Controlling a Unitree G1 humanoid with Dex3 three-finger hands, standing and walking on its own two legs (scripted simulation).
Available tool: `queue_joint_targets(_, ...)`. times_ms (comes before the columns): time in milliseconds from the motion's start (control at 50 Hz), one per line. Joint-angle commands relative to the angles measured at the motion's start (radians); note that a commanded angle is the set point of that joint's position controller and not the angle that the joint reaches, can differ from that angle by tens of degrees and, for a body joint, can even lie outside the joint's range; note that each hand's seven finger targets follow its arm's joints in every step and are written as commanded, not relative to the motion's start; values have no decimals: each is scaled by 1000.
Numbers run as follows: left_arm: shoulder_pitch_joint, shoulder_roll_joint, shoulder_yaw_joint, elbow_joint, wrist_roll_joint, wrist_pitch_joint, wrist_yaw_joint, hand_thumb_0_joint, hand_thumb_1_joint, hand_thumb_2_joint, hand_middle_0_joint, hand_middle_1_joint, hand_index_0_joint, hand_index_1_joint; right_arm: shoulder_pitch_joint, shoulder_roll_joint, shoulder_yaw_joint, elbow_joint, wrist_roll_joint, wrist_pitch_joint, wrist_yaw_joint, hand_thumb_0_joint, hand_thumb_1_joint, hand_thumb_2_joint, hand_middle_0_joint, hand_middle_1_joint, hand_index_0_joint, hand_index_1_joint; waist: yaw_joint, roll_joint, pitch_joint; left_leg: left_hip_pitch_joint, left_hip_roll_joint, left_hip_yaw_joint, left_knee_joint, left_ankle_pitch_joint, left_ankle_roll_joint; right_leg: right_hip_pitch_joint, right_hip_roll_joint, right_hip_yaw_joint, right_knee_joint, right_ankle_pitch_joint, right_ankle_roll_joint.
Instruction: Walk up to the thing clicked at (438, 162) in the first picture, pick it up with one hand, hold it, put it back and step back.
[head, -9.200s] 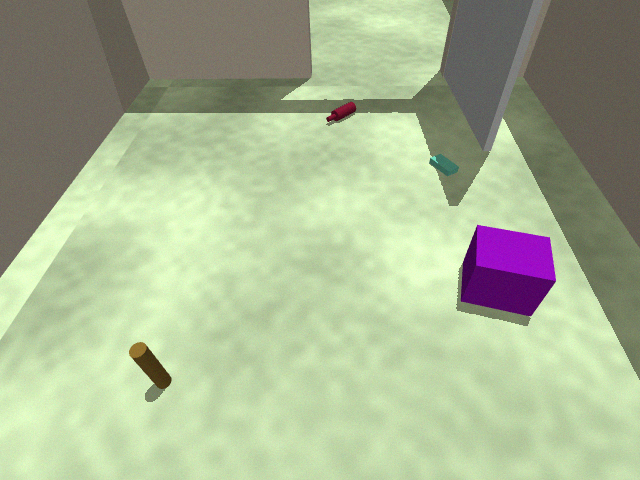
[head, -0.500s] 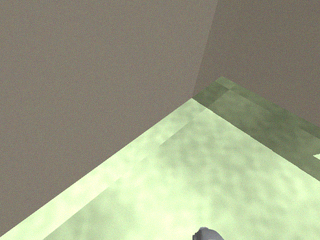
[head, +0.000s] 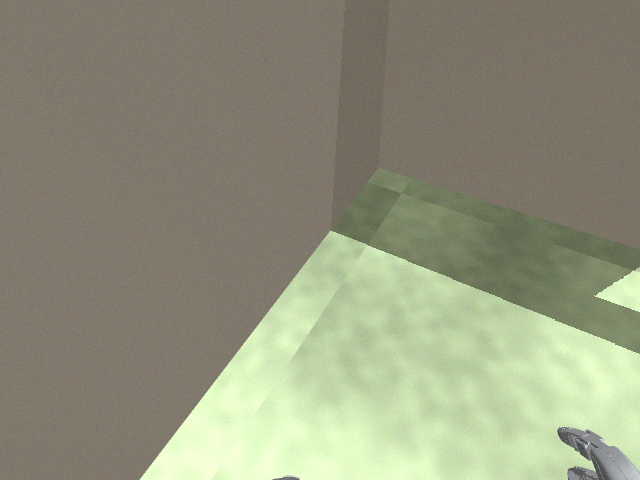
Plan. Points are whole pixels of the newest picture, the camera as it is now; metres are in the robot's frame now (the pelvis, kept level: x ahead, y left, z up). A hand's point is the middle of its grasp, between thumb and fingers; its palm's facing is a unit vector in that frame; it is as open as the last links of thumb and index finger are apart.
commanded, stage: walk up
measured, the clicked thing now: out of the picture -0.28 -1.35 -0.74
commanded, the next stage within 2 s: none
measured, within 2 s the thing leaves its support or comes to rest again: neither
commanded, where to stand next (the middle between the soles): +0.15 +0.02 m, yaw -119 degrees
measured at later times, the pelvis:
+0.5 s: pelvis +0.15 +0.08 -0.01, yaw -28 degrees
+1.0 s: pelvis +0.16 +0.16 +0.01, yaw -61 degrees
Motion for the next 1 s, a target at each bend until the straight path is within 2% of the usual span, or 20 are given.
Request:
queue_joint_targets(0,-1,162,31,-91,-8,-21,53,0,900,900,-200,-300,-200,-300,76,-309,-102,-84,7,-31,-45,0,-900,-900,200,300,200,300,-95,247,-68,427,429,-626,-494,-676,172,-598,25,-159,560,-170,-63)
queue_joint_targets(80,-35,234,50,-16,-22,-13,9,0,900,900,-200,-300,-200,-300,-31,-173,-55,-91,16,-29,-42,0,-900,-900,200,300,200,300,-57,171,12,285,228,-159,-387,-318,162,-442,-100,-183,444,44,-20)
queue_joint_targets(160,-141,147,27,-79,-8,8,-19,0,900,900,-200,-300,-200,-300,17,-158,-36,-74,31,-35,-61,0,-900,-900,200,300,200,300,-76,96,-3,369,275,41,-281,330,203,-419,-110,-232,319,107,0)
queue_joint_targets(220,-169,115,25,-105,-14,21,-27,0,900,900,-200,-300,-200,-300,2,-136,-35,-96,32,-24,-73,0,-900,-900,200,300,200,300,-76,80,-31,343,211,211,-180,543,121,-293,-64,-306,165,278,-18)
queue_joint_targets(300,-157,144,51,-119,-4,38,-21,0,900,900,-200,-300,-200,-300,-23,-128,-45,-124,52,2,-78,0,-900,-900,200,300,200,300,-51,45,-64,252,212,251,12,471,76,-80,-2,-356,33,334,-37)
queue_joint_targets(340,-10,191,79,-102,6,34,-13,0,900,900,-200,-300,-200,-300,-67,-132,-43,-140,71,4,-79,0,-900,-900,200,300,200,300,63,-37,-135,84,167,260,300,390,43,180,-26,-241,-78,392,-122)
queue_joint_targets(360,14,263,92,-118,9,31,-3,0,900,900,-200,-300,-200,-300,-32,-93,-31,-146,78,6,-81,0,-900,-900,200,300,200,300,81,-290,-170,-107,9,294,607,-77,-16,296,-227,65,-147,789,-249)
queue_joint_targets(380,-14,277,93,-165,-6,45,0,0,900,900,-200,-300,-200,-300,28,-108,-29,-146,78,21,-91,0,-900,-900,200,300,200,300,54,-329,-238,-237,-88,129,794,-493,-47,366,-367,401,-148,943,-415)
queue_joint_targets(400,-120,266,90,-225,-11,51,16,0,900,900,-200,-300,-200,-300,71,-131,-34,-120,66,28,-105,0,-900,-900,200,300,200,300,8,-244,-272,-176,1,-13,791,-505,-38,270,-395,438,-174,782,-408)
queue_joint_targets(420,-211,231,83,-256,-11,65,22,0,900,900,-200,-300,-200,-300,59,-143,-38,-97,74,24,-107,0,-900,-900,200,300,200,300,-21,-171,-253,-102,40,-52,735,-447,-33,154,-318,298,-171,678,-347)
queue_joint_targets(460,-274,208,78,-284,11,87,17,0,900,900,-200,-300,-200,-300,52,-145,-38,-73,68,23,-110,0,-900,-900,200,300,200,300,-50,-163,-199,-41,21,49,537,-317,-27,28,-168,133,-129,641,-238)
queue_joint_targets(520,-265,186,88,-329,46,97,-20,0,900,900,-200,-300,-200,-300,113,-114,-31,-53,64,18,-133,0,-900,-900,200,300,200,300,-23,-209,-170,5,-42,99,257,-267,-22,7,-80,106,-86,798,-232)
queue_joint_targets(580,-339,168,93,-390,47,103,-44,0,900,900,-200,-300,-200,-300,219,-121,-43,-28,49,-4,-161,0,-900,-900,200,300,200,300,-93,-121,-192,222,-47,84,-138,-32,-2,-183,-5,81,18,555,-171)
queue_joint_targets(600,-324,102,82,-402,48,105,-49,0,900,900,-200,-300,-200,-300,211,-188,-59,-44,29,-11,-166,0,-900,-900,200,300,200,300,-104,66,-160,328,131,-120,-275,-29,52,-393,87,-5,156,227,-100)
queue_joint_targets(620,-258,103,91,-382,68,115,-47,0,900,900,-200,-300,-200,-300,84,-294,-89,-98,19,-6,-169,0,-900,-900,200,300,200,300,-57,219,-129,212,471,-387,-323,-3,170,-462,110,-59,355,-101,-21)
queue_joint_targets(640,-231,208,116,-344,73,125,-48,0,900,900,-200,-300,-200,-300,-43,-332,-106,-144,27,-6,-163,0,-900,-900,200,300,200,300,-51,216,-102,140,606,-450,-366,36,332,-439,31,-95,556,-147,7)
queue_joint_targets(700,-243,176,129,-318,56,120,-87,0,900,900,-200,-300,-200,-300,-5,-187,-75,-110,20,-30,-188,0,-900,-900,200,300,200,300,6,-9,-48,185,315,-41,-237,158,127,-446,-34,-77,594,80,-1)
queue_joint_targets(740,-202,164,121,-308,43,117,-122,0,900,900,-200,-300,-200,-300,39,-199,-82,-92,23,-40,-187,0,-900,-900,200,300,200,300,-15,50,-89,276,262,52,-212,115,110,-437,-47,-126,529,109,7)
queue_joint_targets(880,-271,164,98,-320,27,93,-128,0,900,900,-200,-300,-200,-300,133,-288,-103,-94,1,-62,-133,0,-900,-900,200,300,200,300,-105,141,-64,375,379,150,-230,-71,173,-413,-111,-225,224,-16,-2)
queue_joint_targets(980,-163,191,93,-247,23,71,-109,0,900,900,-200,-300,-200,-300,84,-302,-104,-111,2,-54,-100,0,-900,-900,200,300,200,300,-64,184,-94,264,395,218,-186,-182,148,-224,-81,-319,126,-45,-32)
